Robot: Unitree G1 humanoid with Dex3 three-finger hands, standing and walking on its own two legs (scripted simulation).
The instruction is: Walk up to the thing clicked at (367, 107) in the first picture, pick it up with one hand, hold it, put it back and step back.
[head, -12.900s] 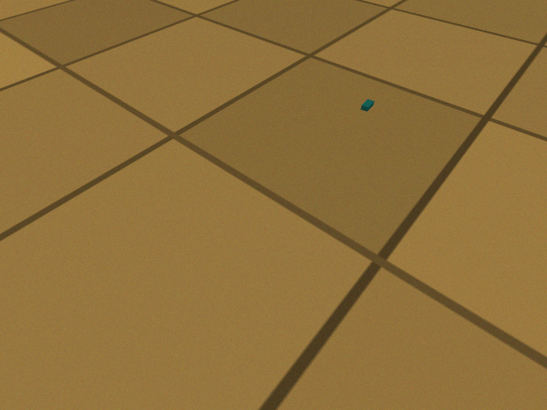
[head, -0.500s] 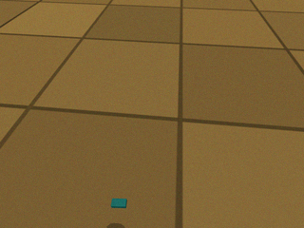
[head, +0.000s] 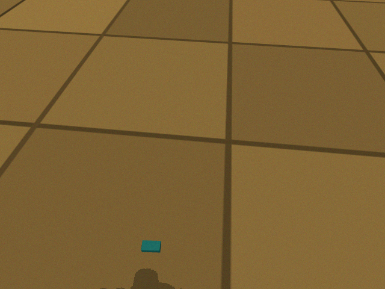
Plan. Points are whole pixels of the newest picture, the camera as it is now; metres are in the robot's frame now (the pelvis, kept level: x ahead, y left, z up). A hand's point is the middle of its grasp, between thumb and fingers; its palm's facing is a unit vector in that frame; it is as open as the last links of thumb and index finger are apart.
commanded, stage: walk up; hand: left
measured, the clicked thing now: (151, 246) +0.45 +0.23 -0.77
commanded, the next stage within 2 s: none
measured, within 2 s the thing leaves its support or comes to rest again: neither
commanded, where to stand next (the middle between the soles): +0.08 +0.00 m, yaw -2 degrees
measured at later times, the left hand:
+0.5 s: hand out of the picture +0.02 +0.32 -0.18, palm faces -0.02 -0.93 -0.36, open 7.4 cm
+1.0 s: hand out of the picture -0.11 +0.26 -0.15, palm faces -0.06 -0.91 -0.42, open 7.4 cm
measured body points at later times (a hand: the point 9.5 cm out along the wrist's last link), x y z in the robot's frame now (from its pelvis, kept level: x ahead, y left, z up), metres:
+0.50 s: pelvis -0.11 +0.05 -0.02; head -0.04 +0.09 +0.42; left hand +0.02 +0.37 -0.16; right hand -0.07 -0.27 -0.13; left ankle -0.11 +0.17 -0.75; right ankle -0.13 -0.09 -0.65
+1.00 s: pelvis -0.24 +0.00 -0.02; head -0.18 -0.02 +0.42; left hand -0.11 +0.31 -0.13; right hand -0.13 -0.32 -0.14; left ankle -0.27 +0.14 -0.68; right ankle -0.21 -0.11 -0.75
